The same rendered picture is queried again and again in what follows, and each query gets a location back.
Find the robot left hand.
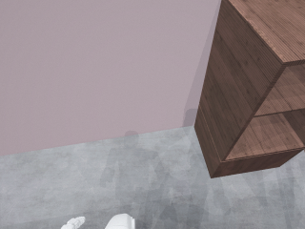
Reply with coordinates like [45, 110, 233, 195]
[61, 217, 86, 229]

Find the robot left thigh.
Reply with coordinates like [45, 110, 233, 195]
[105, 214, 135, 229]

